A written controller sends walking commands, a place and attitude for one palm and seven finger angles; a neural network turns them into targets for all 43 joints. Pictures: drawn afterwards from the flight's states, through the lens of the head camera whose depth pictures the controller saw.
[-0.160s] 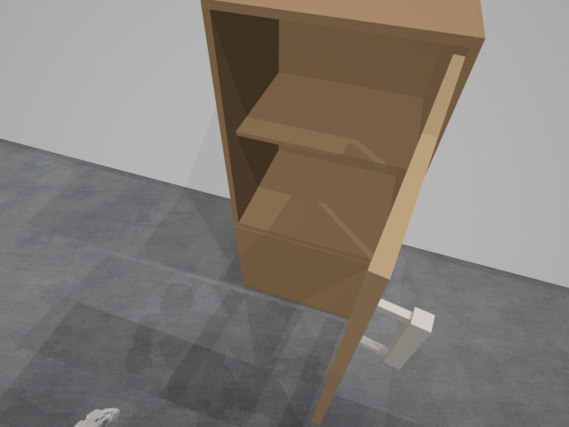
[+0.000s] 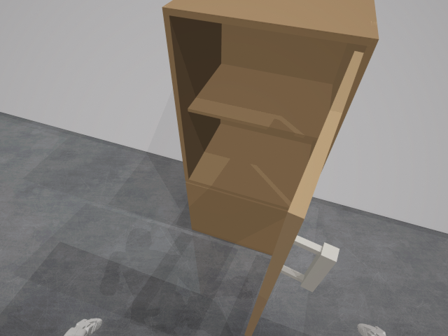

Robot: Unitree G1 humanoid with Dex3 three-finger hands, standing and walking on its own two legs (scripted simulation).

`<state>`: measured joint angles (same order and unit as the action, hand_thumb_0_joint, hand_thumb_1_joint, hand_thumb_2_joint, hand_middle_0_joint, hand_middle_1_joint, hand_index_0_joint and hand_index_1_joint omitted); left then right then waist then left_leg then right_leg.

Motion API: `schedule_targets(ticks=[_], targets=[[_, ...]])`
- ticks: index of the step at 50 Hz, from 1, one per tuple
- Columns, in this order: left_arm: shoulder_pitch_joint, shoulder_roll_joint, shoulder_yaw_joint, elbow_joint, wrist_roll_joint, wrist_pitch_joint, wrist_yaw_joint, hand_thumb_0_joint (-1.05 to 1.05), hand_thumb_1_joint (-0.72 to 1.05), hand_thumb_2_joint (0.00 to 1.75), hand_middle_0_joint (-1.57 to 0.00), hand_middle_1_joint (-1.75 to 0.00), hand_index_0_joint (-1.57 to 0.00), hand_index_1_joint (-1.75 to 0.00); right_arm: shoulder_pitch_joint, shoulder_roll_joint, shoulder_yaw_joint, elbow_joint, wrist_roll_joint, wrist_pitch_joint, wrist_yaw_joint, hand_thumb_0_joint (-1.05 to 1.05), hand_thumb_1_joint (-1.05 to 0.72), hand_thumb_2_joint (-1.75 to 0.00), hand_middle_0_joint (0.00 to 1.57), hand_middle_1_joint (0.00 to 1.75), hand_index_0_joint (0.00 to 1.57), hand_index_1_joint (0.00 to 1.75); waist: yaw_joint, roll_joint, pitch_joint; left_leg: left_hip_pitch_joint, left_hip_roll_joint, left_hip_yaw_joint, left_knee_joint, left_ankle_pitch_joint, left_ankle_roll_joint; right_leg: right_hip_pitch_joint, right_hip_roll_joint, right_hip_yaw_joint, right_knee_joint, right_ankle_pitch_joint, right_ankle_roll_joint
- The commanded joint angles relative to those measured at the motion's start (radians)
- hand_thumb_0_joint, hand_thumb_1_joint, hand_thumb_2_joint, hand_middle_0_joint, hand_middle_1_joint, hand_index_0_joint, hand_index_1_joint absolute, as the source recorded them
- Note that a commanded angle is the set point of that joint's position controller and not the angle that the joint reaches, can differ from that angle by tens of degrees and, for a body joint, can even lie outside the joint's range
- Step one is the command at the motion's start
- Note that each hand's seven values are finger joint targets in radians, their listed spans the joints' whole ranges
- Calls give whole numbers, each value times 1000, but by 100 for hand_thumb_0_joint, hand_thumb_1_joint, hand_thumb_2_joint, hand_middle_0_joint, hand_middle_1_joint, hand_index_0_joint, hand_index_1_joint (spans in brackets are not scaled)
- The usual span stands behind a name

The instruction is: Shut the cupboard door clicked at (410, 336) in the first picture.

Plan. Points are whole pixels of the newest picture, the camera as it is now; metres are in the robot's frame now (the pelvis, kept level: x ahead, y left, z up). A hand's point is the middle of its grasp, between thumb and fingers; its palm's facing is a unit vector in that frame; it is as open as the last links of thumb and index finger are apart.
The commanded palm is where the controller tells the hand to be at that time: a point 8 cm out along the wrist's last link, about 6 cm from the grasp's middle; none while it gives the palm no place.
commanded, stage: stand and wait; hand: left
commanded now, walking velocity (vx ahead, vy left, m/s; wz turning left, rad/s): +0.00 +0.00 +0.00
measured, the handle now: (305, 263) +0.23 -0.10 +0.07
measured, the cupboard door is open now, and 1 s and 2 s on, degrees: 82 82 82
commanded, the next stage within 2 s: look at it before walking up in 0.92 s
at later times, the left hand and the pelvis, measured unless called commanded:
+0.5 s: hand out of the picture +0.04 +0.24 -0.15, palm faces -0.01 -0.95 -0.32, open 7.4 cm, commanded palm none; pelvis -0.02 -0.01 +0.01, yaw +0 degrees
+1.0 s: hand out of the picture +0.03 +0.24 -0.15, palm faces -0.01 -0.95 -0.31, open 7.4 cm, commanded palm none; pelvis -0.03 -0.01 +0.01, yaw +0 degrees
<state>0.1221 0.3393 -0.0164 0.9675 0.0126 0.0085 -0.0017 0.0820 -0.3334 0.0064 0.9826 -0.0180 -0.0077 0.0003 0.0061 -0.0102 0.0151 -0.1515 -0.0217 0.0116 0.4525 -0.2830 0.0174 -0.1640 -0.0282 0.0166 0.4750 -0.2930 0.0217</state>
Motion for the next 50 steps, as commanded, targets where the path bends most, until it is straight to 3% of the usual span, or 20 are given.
schedule_targets(ticks=[1,29,36,50], targets=[[-30,200,53,-54,0,-29,16,0,90,90,-20,-30,-20,-30,-36,-204,-46,-50,2,-28,-16,0,-90,-90,20,30,20,30,-6,-1,-87,37,124,-84,-71,344,21,33,-87,67,-58,334,-50],[-8,190,54,48,-1,-34,12,0,90,90,-20,-30,-20,-30,4,-197,-41,61,8,-31,-16,0,-90,-90,20,30,20,30,-3,8,-42,17,133,-108,-155,185,9,33,-93,81,-163,177,-44],[-6,186,54,59,1,-30,11,0,90,90,-20,-30,-20,-30,10,-196,-41,74,7,-30,-15,0,-90,-90,20,30,20,30,-2,15,1,-14,130,-116,-177,116,7,4,-87,88,-182,104,-41],[-5,187,57,63,2,-34,11,0,90,90,-20,-30,-20,-30,18,-196,-43,81,8,-35,-15,0,-90,-90,20,30,20,30,-3,11,-26,-3,135,-118,-175,142,7,13,-90,86,-181,130,-41]])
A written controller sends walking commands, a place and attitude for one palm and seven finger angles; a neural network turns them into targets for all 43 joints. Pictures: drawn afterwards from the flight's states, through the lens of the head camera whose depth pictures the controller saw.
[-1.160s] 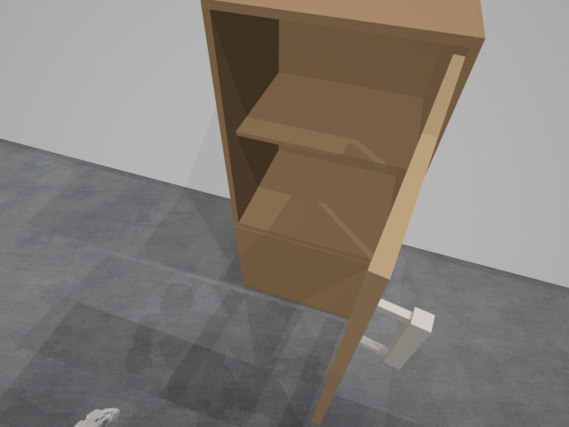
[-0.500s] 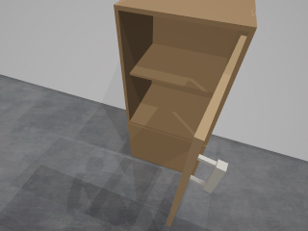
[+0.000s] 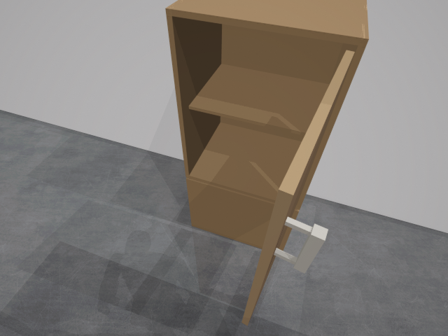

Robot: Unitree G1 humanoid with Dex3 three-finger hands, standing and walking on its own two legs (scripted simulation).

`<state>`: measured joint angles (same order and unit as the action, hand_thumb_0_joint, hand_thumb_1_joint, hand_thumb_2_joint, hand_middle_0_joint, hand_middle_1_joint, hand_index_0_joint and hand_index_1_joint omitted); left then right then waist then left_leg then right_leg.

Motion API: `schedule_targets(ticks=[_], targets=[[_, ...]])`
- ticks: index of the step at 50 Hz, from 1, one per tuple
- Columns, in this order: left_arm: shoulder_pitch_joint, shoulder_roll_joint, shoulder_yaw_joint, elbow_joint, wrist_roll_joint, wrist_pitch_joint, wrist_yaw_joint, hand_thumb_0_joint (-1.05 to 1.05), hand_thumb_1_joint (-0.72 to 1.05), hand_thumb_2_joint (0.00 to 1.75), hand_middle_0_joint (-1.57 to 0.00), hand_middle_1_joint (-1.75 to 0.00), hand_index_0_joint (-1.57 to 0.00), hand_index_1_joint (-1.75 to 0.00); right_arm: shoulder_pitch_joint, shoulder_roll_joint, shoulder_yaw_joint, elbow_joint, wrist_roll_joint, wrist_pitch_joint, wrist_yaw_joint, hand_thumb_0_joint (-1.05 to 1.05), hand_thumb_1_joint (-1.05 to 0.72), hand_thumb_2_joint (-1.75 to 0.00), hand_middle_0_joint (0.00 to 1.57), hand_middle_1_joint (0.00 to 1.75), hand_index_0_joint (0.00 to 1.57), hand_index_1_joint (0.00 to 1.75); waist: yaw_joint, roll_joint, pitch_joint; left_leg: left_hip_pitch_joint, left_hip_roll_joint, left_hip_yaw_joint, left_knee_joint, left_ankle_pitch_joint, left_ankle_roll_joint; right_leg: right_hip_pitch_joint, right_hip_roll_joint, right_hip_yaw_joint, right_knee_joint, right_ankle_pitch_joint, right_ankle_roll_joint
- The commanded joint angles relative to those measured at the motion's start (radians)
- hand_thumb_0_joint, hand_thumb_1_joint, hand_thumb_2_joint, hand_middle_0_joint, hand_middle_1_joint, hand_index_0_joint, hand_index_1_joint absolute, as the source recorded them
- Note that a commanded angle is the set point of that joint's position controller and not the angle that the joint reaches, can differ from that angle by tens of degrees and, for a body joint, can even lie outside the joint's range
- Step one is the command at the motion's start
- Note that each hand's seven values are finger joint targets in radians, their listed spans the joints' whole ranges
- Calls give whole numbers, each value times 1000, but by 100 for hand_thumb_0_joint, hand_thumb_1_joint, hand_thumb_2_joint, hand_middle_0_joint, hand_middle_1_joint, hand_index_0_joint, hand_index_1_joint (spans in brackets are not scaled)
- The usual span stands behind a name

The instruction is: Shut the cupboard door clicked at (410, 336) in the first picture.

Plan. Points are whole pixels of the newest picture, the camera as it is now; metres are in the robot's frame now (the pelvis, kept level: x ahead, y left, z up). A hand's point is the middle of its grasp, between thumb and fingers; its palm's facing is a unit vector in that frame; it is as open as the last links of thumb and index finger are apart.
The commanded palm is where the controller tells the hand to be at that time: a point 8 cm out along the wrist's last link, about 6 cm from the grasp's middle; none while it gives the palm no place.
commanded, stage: look at it before walking up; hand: left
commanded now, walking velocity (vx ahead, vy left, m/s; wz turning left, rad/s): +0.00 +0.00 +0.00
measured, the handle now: (297, 245) +0.26 -0.10 +0.06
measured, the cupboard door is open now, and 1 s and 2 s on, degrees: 82 82 82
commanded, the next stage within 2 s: walk to a spot facing it in 0.48 s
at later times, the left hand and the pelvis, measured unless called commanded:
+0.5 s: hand out of the picture +0.07 +0.24 -0.16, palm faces -0.01 -0.95 -0.32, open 7.4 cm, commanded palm none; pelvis +0.01 +0.00 +0.00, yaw +0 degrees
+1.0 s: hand out of the picture +0.06 +0.18 -0.18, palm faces -0.15 -0.95 -0.26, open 7.4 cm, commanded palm none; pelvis -0.01 -0.03 -0.03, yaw -12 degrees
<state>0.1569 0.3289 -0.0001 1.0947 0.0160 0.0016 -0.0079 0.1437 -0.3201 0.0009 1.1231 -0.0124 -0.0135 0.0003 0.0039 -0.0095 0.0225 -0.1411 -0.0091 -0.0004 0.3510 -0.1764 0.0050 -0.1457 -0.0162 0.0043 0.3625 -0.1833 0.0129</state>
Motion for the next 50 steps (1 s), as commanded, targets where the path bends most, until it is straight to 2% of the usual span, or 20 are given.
schedule_targets(ticks=[1,15,21,30,31,34,36,40,42,43,44,45,46,47,48,49,50], targets=[[-39,197,41,-62,-1,-27,17,0,90,90,-20,-30,-20,-30,-43,-211,-37,-60,2,-29,-15,0,-90,-90,20,30,20,30,-1,10,-35,-13,122,-107,-75,39,19,-4,-102,98,-68,25,-32],[-40,205,42,-60,-1,-29,16,0,90,90,-20,-30,-20,-30,-51,-214,-36,-58,3,-29,-16,0,-90,-90,20,30,20,30,0,9,-40,-4,124,-105,-71,63,18,2,-104,98,-71,53,-33],[-39,205,43,-59,-2,-31,17,0,90,90,-20,-30,-20,-30,-55,-216,-36,-60,2,-32,-17,0,-90,-90,20,30,20,30,0,17,-72,23,126,-102,-64,123,18,25,-107,93,-62,113,-34],[-49,209,45,-59,-1,-30,16,0,90,90,-20,-30,-20,-30,-61,-217,-36,-59,2,-30,-19,0,-90,-90,20,30,20,30,0,9,-47,25,129,-92,-70,116,14,15,-103,100,-69,124,-35],[-48,205,47,-63,-1,-26,15,0,90,90,-20,-30,-20,-30,-58,-213,-37,-61,1,-29,-21,0,-90,-90,20,30,20,30,-1,6,-42,35,132,-82,-57,114,13,-4,-100,111,-62,136,-38],[8,103,35,-68,-1,5,21,0,90,90,-20,-30,-20,-30,13,-93,-22,-62,-1,-8,-26,0,-90,-90,20,30,20,30,-7,-7,-47,29,137,-29,7,135,-6,-38,-97,127,1,220,-28],[24,107,43,-91,1,18,19,0,90,90,-20,-30,-20,-30,24,-99,-33,-87,-2,3,-32,0,-90,-90,20,30,20,30,-8,-14,-30,25,143,-10,37,106,-7,-88,-86,145,36,223,-31],[40,99,59,-147,5,34,11,0,90,90,-20,-30,-20,-30,29,-122,-59,-141,-4,14,-37,0,-90,-90,20,30,20,30,-7,45,-30,17,196,-22,47,58,20,-177,-34,133,150,182,-26],[53,77,63,-166,5,38,6,0,90,90,-20,-30,-20,-30,25,-137,-72,-162,-5,15,-39,0,-90,-90,20,30,20,30,-2,116,-32,11,263,-54,23,85,59,-209,6,85,273,105,-13],[61,62,66,-178,6,42,3,0,90,90,-20,-30,-20,-30,20,-140,-78,-173,-5,13,-39,0,-90,-90,20,30,20,30,0,165,-33,6,314,-73,5,140,94,-234,25,52,375,-60,-3],[67,45,70,-190,7,47,1,0,90,90,-20,-30,-20,-30,15,-139,-83,-182,-5,10,-38,0,-90,-90,20,30,20,30,3,209,-29,-9,362,-79,-10,201,135,-246,26,13,472,-233,9],[76,34,74,-197,7,49,-1,0,90,90,-20,-30,-20,-30,2,-131,-86,-193,-7,10,-37,0,-90,-90,20,30,20,30,10,214,-26,-26,380,-69,-1,248,156,-239,7,12,510,-302,11],[94,28,79,-202,6,50,-4,0,90,90,-20,-30,-20,-30,-17,-126,-88,-207,-9,10,-37,0,-90,-90,20,30,20,30,22,214,-16,-73,387,-39,22,245,154,-202,-18,18,500,-308,7],[135,22,82,-198,7,47,-7,0,90,90,-20,-30,-20,-30,-49,-122,-91,-219,-10,12,-37,0,-90,-90,20,30,20,30,51,171,-33,-108,372,-3,85,217,128,-139,-25,14,433,-260,1],[197,16,86,-183,10,42,-9,0,90,90,-20,-30,-20,-30,-71,-118,-94,-226,-10,16,-35,0,-90,-90,20,30,20,30,82,132,-40,-141,327,56,189,154,82,-71,-16,-12,312,-140,1],[256,51,98,-169,16,32,-5,0,90,90,-20,-30,-20,-30,-71,-86,-93,-233,-3,25,-32,0,-90,-90,20,30,20,30,105,-30,-37,-209,229,129,392,-8,10,-14,-56,60,118,45,-7],[256,163,115,-179,29,13,13,0,90,90,-20,-30,-20,-30,-21,12,-79,-261,0,30,-28,0,-90,-90,20,30,20,30,82,-400,-15,-445,47,166,672,-414,-64,26,-294,489,-60,246,-75]])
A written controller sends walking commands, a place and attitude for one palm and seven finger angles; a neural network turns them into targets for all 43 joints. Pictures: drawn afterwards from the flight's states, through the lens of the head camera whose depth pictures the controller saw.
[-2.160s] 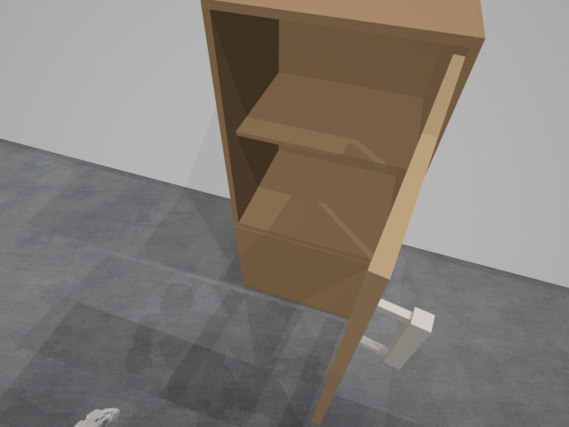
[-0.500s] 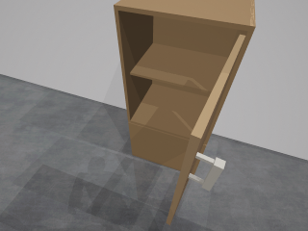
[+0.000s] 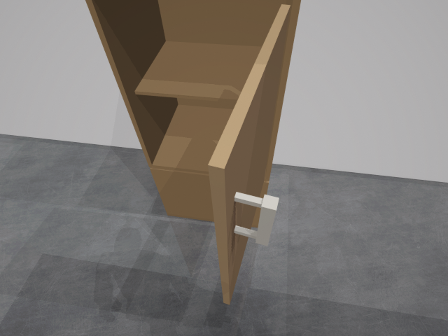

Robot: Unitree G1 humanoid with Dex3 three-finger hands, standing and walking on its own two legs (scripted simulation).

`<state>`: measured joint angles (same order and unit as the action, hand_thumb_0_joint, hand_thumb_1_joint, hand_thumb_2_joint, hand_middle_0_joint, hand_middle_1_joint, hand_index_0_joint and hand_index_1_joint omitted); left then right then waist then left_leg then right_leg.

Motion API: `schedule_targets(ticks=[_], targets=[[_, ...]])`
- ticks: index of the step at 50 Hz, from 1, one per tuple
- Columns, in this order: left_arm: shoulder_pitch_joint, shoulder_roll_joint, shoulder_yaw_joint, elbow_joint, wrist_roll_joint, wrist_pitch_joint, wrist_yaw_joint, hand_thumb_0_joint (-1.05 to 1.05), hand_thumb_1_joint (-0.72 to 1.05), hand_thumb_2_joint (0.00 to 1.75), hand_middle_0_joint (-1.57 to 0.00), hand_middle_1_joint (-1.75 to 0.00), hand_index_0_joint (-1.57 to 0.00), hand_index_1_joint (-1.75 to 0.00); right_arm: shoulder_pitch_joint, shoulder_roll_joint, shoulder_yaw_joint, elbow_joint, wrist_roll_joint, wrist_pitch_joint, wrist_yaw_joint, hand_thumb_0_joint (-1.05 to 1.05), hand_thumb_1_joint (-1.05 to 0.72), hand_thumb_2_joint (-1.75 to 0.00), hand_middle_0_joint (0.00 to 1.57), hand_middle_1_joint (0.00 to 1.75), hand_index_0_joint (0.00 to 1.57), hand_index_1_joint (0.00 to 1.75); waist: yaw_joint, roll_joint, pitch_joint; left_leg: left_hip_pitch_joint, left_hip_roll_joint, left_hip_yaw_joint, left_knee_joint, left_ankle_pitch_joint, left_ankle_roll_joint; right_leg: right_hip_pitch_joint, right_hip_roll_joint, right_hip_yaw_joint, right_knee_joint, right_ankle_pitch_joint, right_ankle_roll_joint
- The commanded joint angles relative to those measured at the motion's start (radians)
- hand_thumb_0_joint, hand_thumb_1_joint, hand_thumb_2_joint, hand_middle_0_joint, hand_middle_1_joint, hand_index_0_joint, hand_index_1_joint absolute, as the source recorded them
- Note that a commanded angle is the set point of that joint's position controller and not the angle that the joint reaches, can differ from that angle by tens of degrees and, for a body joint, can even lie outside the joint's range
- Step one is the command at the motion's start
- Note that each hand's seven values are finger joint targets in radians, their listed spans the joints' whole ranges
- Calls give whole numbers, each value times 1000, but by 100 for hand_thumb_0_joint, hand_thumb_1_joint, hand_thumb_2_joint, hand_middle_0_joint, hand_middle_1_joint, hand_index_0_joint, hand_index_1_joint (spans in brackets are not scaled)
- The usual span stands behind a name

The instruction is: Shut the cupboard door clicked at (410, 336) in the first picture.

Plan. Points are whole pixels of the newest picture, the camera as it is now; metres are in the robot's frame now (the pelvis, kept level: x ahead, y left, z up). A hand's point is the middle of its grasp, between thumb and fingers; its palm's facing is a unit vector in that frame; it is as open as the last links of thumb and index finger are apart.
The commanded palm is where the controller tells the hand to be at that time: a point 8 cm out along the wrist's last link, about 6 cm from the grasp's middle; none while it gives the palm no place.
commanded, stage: walk to a spot facing it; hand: left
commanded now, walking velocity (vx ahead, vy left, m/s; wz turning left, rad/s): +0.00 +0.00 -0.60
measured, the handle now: (253, 219) +0.28 -0.02 +0.09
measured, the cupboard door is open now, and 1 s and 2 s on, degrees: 82 82 88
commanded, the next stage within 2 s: none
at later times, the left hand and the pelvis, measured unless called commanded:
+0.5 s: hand out of the picture +0.06 +0.23 -0.15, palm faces -0.13 -0.96 -0.24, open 7.4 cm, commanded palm none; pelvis -0.02 +0.03 +0.02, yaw -15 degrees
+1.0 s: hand (153, 333) +0.14 +0.16 -0.15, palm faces -0.57 -0.80 -0.21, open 7.4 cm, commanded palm none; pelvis -0.05 +0.05 +0.01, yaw -35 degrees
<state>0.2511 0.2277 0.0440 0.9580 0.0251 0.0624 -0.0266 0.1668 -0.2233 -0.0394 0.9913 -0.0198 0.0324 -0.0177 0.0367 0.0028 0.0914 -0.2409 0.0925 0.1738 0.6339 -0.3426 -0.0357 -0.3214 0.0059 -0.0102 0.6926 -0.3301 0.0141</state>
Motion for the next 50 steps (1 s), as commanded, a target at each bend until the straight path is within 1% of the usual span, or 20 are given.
schedule_targets(ticks=[1,3,7,14,20,23,25,26,27,28,29,30,31,33,37,42,46,48,49,50], targets=[[172,264,68,-51,0,-43,42,0,90,90,-20,-30,-20,-30,-53,-108,-39,-141,6,-9,-15,0,-90,-90,20,30,20,30,51,-328,-107,-336,-64,-167,485,-262,-11,165,-366,573,-435,427,-143],[81,220,74,-76,0,-45,48,0,90,90,-20,-30,-20,-30,-67,-111,-47,-124,8,-10,-10,0,-90,-90,20,30,20,30,15,-202,-82,-345,-21,-205,544,-142,-7,115,-303,533,-428,232,-188],[57,167,64,-87,-9,-59,43,0,90,90,-20,-30,-20,-30,-18,-89,-48,-89,0,-11,-6,0,-90,-90,20,30,20,30,-15,-54,-128,-319,-20,-202,522,11,-32,161,-206,394,-381,296,-163],[109,160,71,-82,-2,-53,40,0,90,90,-20,-30,-20,-30,-49,-77,-44,-120,-2,-14,-14,0,-90,-90,20,30,20,30,11,-115,-132,-324,-41,-207,409,-1,-45,181,-179,448,-393,232,-177],[90,185,79,-103,6,-39,36,0,90,90,-20,-30,-20,-30,-52,-79,-40,-146,9,-24,-17,0,-90,-90,20,30,20,30,25,-162,-121,-177,-88,-200,144,-68,-21,94,-152,532,-403,187,-188],[35,200,85,-123,7,-29,36,0,90,90,-20,-30,-20,-30,34,-76,-43,-136,19,-33,-21,0,-90,-90,20,30,20,30,-10,-172,-135,-28,-119,-190,-32,-40,4,20,-126,550,-392,191,-157],[-14,184,82,-139,0,-23,32,0,90,90,-20,-30,-20,-30,144,-98,-46,-108,21,-44,-29,0,-90,-90,20,30,20,30,-62,-155,-158,194,-108,-190,-240,72,29,-114,-48,493,-340,82,-79],[-21,140,75,-156,-6,-21,27,0,90,90,-20,-30,-20,-30,179,-156,-56,-106,17,-54,-38,0,-90,-90,20,30,20,30,-87,-6,-158,299,36,-338,-364,-25,71,-260,43,398,-214,-43,-32],[17,86,69,-161,-11,-21,16,0,90,90,-20,-30,-20,-30,124,-247,-71,-134,6,-49,-36,0,-90,-90,20,30,20,30,-55,306,-120,277,287,-608,-464,-110,121,-393,151,201,79,-184,13],[-24,131,85,-164,4,-22,16,0,90,90,-20,-30,-20,-30,64,-247,-64,-166,6,-45,-36,0,-90,-90,20,30,20,30,-53,217,-56,72,392,-638,-476,-73,181,-354,62,143,276,-184,39],[16,155,97,-136,15,-15,10,0,90,90,-20,-30,-20,-30,-9,-178,-43,-180,1,-46,-34,0,-90,-90,20,30,20,30,-3,140,-37,-46,310,-537,-476,-43,173,-271,42,144,397,-96,53],[48,149,103,-108,20,-7,3,0,90,90,-20,-30,-20,-30,-68,-148,-35,-187,-2,-50,-36,0,-90,-90,20,30,20,30,30,130,-25,-89,235,-419,-446,25,148,-238,42,124,491,-39,59],[67,130,95,-95,18,-2,-5,0,90,90,-20,-30,-20,-30,-79,-144,-30,-196,-3,-53,-35,0,-90,-90,20,30,20,30,35,115,-29,-104,179,-321,-427,77,133,-225,37,97,558,6,59],[72,107,85,-90,13,3,-10,0,90,90,-20,-30,-20,-30,-54,-135,-26,-187,-1,-55,-34,0,-90,-90,20,30,20,30,29,123,-30,-63,138,-233,-399,135,122,-248,29,65,587,34,67],[-34,94,70,-113,4,-1,-12,0,90,90,-20,-30,-20,-30,95,-140,-38,-140,1,-57,-34,0,-90,-90,20,30,20,30,-47,134,-37,131,177,-235,-367,217,161,-330,-12,33,428,5,82],[-115,70,53,-134,-1,-4,-13,0,90,90,-20,-30,-20,-30,158,-171,-57,-105,-5,-54,-27,0,-90,-90,20,30,20,30,-88,166,-74,177,247,-188,-314,393,192,-205,-46,-29,174,-95,69],[-104,53,48,-132,-4,-16,-11,0,90,90,-20,-30,-20,-30,152,-195,-69,-90,-9,-50,-19,0,-90,-90,20,30,20,30,-79,203,-127,163,269,-120,-226,523,173,-78,-26,-68,34,-98,38],[-71,60,49,-121,-5,-24,-7,0,90,90,-20,-30,-20,-30,144,-197,-72,-88,-7,-45,-13,0,-90,-90,20,30,20,30,-55,196,-148,133,257,-70,-150,521,129,20,-10,-88,-107,-11,21],[-30,77,53,-106,-3,-31,-3,0,90,90,-20,-30,-20,-30,138,-192,-73,-88,-2,-42,-9,0,-90,-90,20,30,20,30,-34,167,-173,98,239,-29,-70,482,88,117,-9,-97,-226,108,12],[31,141,63,-89,1,-46,6,0,90,90,-20,-30,-20,-30,151,-162,-68,-93,7,-39,-2,0,-90,-90,20,30,20,30,-4,31,-222,-14,204,15,89,359,25,290,-102,15,-328,258,-21]])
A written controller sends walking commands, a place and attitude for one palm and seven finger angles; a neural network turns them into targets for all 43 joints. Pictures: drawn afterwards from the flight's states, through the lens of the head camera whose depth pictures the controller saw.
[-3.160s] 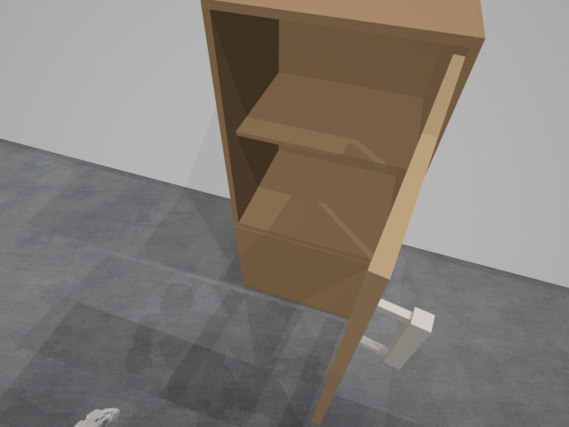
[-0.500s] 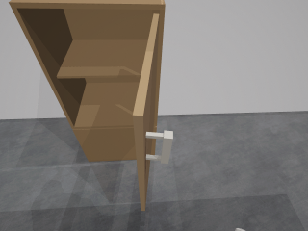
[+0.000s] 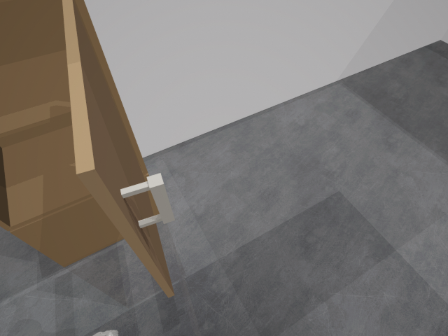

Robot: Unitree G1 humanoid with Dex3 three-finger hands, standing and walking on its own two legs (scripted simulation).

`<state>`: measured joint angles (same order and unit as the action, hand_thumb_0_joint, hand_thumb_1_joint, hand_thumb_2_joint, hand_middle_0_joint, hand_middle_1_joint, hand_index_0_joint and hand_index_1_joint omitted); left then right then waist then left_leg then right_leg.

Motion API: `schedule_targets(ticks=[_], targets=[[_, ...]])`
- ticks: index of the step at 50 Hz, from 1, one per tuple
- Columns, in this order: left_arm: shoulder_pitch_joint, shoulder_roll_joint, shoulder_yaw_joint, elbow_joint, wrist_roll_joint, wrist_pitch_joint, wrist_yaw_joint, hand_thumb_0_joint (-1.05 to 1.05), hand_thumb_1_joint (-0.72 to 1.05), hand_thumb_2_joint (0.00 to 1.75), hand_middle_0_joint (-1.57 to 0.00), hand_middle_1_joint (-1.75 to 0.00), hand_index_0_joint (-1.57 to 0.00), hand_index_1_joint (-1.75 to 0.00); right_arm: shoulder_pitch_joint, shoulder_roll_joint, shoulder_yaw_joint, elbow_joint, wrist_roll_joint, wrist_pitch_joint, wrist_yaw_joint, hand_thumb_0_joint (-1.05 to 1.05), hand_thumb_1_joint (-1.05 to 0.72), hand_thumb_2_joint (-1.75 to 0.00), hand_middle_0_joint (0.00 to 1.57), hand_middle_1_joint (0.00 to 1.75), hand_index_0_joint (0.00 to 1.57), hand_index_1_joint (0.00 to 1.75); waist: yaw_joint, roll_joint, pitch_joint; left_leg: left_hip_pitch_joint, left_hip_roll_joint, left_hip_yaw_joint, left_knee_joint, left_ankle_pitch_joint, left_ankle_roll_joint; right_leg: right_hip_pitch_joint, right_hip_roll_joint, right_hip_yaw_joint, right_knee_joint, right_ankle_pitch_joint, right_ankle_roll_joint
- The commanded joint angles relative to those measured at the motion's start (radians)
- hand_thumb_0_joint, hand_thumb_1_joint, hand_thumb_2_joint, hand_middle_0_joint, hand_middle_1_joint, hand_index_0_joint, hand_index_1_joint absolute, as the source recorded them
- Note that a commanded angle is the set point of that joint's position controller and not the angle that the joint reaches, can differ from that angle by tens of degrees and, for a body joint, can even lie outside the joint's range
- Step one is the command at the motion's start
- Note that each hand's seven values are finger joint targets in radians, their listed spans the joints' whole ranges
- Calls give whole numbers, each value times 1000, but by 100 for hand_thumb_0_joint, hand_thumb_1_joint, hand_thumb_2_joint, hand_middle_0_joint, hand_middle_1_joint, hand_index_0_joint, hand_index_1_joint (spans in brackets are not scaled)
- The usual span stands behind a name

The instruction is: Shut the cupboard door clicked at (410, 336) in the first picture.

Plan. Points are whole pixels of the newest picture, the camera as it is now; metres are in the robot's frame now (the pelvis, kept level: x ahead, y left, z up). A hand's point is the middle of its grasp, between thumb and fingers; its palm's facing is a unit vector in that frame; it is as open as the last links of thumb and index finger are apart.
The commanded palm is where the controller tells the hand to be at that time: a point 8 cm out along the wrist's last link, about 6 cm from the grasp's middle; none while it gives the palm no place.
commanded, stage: walk to a spot facing it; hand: left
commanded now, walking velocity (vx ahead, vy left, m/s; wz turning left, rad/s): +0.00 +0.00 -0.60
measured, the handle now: (150, 204) +0.31 +0.14 +0.08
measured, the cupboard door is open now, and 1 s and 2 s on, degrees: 82 88 100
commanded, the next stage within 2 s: none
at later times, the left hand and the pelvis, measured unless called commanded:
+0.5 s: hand out of the picture +0.10 +0.20 -0.18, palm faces -0.14 -0.98 -0.17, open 7.4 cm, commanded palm none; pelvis +0.08 +0.01 +0.00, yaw -16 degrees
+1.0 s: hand (169, 263) +0.28 +0.14 -0.16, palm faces -0.38 -0.89 -0.26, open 7.7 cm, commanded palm none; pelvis +0.18 -0.06 +0.00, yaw -31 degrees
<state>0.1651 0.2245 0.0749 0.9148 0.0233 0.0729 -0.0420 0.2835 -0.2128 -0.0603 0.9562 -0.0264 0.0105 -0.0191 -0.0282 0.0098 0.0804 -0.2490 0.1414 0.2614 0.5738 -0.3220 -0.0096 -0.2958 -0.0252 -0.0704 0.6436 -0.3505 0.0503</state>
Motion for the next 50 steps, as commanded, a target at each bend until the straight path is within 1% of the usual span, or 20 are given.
schedule_targets(ticks=[1,2,3,7,12,20,23,24,25,26,27,28,30,33,38,41,42,44,47,50], targets=[[160,258,53,-31,9,-71,38,0,90,90,-20,-30,-20,-30,7,-84,-22,-104,13,-15,3,0,-90,-90,20,30,20,30,84,-317,-200,-315,9,-37,356,-215,-64,413,-321,418,-307,643,-148],[191,269,62,-25,-7,-59,53,0,90,90,-20,-30,-20,-30,-50,-100,-20,-130,6,-2,-10,0,-90,-90,20,30,20,30,107,-301,-201,-371,-18,-165,487,-298,-68,365,-387,445,-264,847,-226],[178,226,59,-29,-5,-60,63,0,90,90,-20,-30,-20,-30,-65,-99,-18,-123,7,3,-15,0,-90,-90,20,30,20,30,95,-233,-182,-402,2,-234,533,-231,-61,372,-334,380,-263,743,-246],[91,160,40,-44,-9,-78,54,0,90,90,-20,-30,-20,-30,-76,-105,-26,-87,-6,0,11,0,-90,-90,20,30,20,30,58,-125,-108,-400,3,-224,543,-42,-86,287,-207,323,-337,352,-216],[134,167,38,-33,-1,-102,42,0,90,90,-20,-30,-20,-30,-113,-102,-35,-104,-8,-11,26,0,-90,-90,20,30,20,30,65,-139,-25,-403,-14,-226,464,23,-94,185,-182,400,-423,43,-227],[186,177,42,-22,7,-113,43,0,90,90,-20,-30,-20,-30,-200,-80,-22,-175,6,-50,30,0,-90,-90,20,30,20,30,85,-173,-4,-253,-74,-229,158,-12,-67,117,-171,491,-383,65,-239],[125,179,49,-32,5,-108,42,0,90,90,-20,-30,-20,-30,-50,-92,-27,-137,12,-64,17,0,-90,-90,20,30,20,30,3,-149,-40,81,-115,-199,-56,59,-53,-55,-105,454,-267,61,-186],[112,134,43,-40,1,-107,39,0,90,90,-20,-30,-20,-30,81,-142,-34,-94,11,-73,-1,0,-90,-90,20,30,20,30,-54,-30,-99,293,-74,-231,-149,42,-42,-146,-26,390,-93,93,-150],[134,68,31,-54,-15,-103,26,0,90,90,-20,-30,-20,-30,202,-256,-59,-60,-3,-78,-10,0,-90,-90,20,30,20,30,-97,269,-186,471,206,-556,-264,-211,19,-338,110,237,219,-116,-91],[139,59,29,-72,-9,-106,20,0,90,90,-20,-30,-20,-30,239,-293,-56,-65,-1,-74,-9,0,-90,-90,20,30,20,30,-86,340,-166,393,386,-789,-397,-367,86,-422,106,135,450,-226,-56],[92,82,35,-79,0,-104,15,0,90,90,-20,-30,-20,-30,156,-262,-49,-94,2,-65,-9,0,-90,-90,20,30,20,30,-63,205,-52,251,393,-767,-429,-403,117,-433,17,159,527,-169,-53],[120,89,44,-45,10,-97,11,0,90,90,-20,-30,-20,-30,78,-183,-30,-101,-1,-69,-9,0,-90,-90,20,30,20,30,-20,171,-21,143,317,-649,-443,-404,78,-401,-5,143,578,-86,-49],[174,79,47,-2,19,-77,-11,0,90,90,-20,-30,-20,-30,-20,-122,-6,-111,5,-80,-12,0,-90,-90,20,30,20,30,35,212,-14,64,197,-407,-424,-240,19,-351,-31,102,603,64,-36],[185,41,43,12,16,-58,-16,0,90,90,-20,-30,-20,-30,18,-92,-1,-82,11,-93,-17,0,-90,-90,20,30,20,30,49,198,-21,53,153,-257,-412,-82,11,-354,-33,89,622,172,-21],[98,15,40,-11,17,-47,-15,0,90,90,-20,-30,-20,-30,104,-75,-7,-28,11,-103,-18,0,-90,-90,20,30,20,30,36,88,25,140,195,-196,-432,13,63,-494,-75,76,565,255,0],[38,11,23,-23,13,-47,-18,0,90,90,-20,-30,-20,-30,148,-92,-13,1,8,-100,-15,0,-90,-90,20,30,20,30,22,105,13,247,206,-152,-420,75,112,-532,-91,40,442,244,5],[39,13,23,-13,9,-46,-17,0,90,90,-20,-30,-20,-30,145,-97,-20,4,8,-96,-14,0,-90,-90,20,30,20,30,23,165,18,252,201,-139,-423,63,116,-526,-93,24,414,242,8],[8,16,26,-16,5,-48,-19,0,90,90,-20,-30,-20,-30,143,-90,-23,21,6,-86,-11,0,-90,-90,20,30,20,30,16,222,69,208,208,-101,-433,11,117,-495,-116,17,327,235,3],[-27,12,26,-23,1,-57,-18,0,90,90,-20,-30,-20,-30,148,-95,-28,39,-3,-77,-1,0,-90,-90,20,30,20,30,4,191,116,138,238,-69,-437,-38,112,-382,-119,-14,179,193,-15],[48,12,40,10,-1,-68,-14,0,90,90,-20,-30,-20,-30,99,-124,-42,40,-13,-70,4,0,-90,-90,20,30,20,30,41,160,96,98,270,-32,-368,-54,100,-231,-104,-23,114,140,-39]])
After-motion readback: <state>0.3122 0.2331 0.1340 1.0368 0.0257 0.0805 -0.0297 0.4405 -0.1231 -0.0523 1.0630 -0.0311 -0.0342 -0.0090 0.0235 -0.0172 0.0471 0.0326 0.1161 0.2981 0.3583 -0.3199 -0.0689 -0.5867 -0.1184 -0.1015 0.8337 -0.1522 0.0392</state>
